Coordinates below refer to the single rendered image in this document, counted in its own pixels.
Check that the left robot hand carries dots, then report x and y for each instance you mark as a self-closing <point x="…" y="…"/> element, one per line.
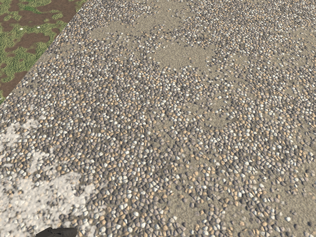
<point x="58" y="232"/>

